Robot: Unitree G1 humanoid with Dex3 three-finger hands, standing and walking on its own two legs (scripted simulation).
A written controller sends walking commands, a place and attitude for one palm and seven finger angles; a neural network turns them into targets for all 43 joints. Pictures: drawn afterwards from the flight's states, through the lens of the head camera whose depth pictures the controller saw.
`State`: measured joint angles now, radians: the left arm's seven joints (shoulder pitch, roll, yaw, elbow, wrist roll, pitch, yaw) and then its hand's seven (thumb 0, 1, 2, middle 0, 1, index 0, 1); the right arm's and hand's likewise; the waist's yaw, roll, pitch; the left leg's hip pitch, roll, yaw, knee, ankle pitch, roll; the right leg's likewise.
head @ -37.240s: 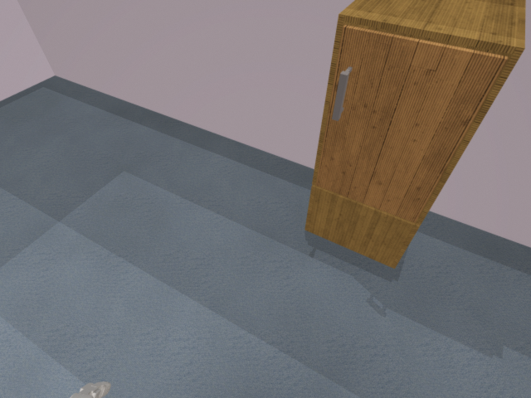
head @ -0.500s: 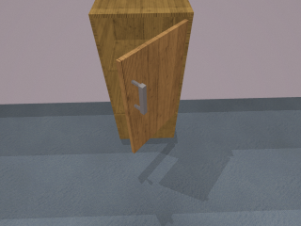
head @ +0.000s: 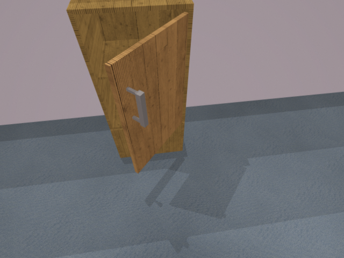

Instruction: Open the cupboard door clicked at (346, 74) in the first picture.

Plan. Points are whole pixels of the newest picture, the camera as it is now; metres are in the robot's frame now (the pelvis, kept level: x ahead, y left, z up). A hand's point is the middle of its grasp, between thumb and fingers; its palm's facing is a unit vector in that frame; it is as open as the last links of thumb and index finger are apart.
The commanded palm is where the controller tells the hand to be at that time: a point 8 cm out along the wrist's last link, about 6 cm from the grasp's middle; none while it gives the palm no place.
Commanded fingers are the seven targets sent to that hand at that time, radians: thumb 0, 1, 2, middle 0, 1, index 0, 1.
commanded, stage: walk to a spot facing it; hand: left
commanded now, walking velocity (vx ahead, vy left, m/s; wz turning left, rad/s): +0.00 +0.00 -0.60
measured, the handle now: (137, 107) +0.54 +0.15 -0.01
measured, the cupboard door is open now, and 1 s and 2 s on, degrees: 48 48 48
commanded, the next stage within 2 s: none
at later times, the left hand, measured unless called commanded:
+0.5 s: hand out of the picture +0.06 +0.17 -0.16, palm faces -0.17 -0.95 -0.25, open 7.4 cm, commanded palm none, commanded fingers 0.00 0.90 0.90 -0.20 -0.30 -0.20 -0.30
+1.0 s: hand (130, 238) +0.19 +0.13 -0.17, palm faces -0.54 -0.79 -0.28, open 7.4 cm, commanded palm none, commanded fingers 0.00 0.90 0.90 -0.20 -0.30 -0.20 -0.30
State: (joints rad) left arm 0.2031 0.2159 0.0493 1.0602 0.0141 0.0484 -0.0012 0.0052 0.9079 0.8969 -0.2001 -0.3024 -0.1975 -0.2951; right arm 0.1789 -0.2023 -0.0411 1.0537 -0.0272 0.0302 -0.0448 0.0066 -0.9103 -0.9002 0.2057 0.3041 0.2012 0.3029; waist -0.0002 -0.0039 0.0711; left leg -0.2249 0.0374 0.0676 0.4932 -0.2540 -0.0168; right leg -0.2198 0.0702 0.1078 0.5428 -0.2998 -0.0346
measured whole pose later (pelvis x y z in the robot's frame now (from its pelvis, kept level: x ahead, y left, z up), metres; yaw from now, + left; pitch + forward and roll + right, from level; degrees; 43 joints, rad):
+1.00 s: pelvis -0.01 +0.00 -0.02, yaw -35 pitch +0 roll -1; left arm 0.18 0.27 0.08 0.88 0.03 0.04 -0.02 0.01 0.91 0.90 -0.20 -0.30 -0.19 -0.29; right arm 0.22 -0.28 -0.07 0.91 -0.01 0.06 -0.03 0.01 -0.91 -0.90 0.21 0.30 0.20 0.30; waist 0.00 0.03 0.10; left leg -0.40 0.10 0.03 1.01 -0.56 -0.05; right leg -0.36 0.00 0.01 0.65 -0.28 0.01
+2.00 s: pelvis +0.12 -0.22 +0.01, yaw -69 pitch +1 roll -1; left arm 0.19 0.22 0.08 0.96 0.03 0.00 -0.06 0.01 0.91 0.90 -0.19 -0.30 -0.19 -0.29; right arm 0.35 -0.17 -0.03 0.99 -0.04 -0.06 -0.01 0.01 -0.92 -0.90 0.21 0.30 0.20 0.30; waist -0.01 -0.01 0.04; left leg -0.14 0.12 0.17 0.40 -0.26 -0.04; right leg -0.54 -0.08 -0.07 0.91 -0.26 -0.01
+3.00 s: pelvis +0.20 -0.67 -0.01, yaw -76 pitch -1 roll +2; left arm 0.16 0.21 0.07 0.99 0.03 -0.02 -0.04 0.01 0.91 0.90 -0.20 -0.30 -0.19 -0.29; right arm 0.43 -0.17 -0.05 1.11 -0.04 -0.03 0.00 0.01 -0.92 -0.90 0.20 0.30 0.20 0.30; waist -0.04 -0.01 0.03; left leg -0.05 0.09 0.19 0.46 -0.37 -0.05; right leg -0.40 -0.09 -0.10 0.59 -0.16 -0.02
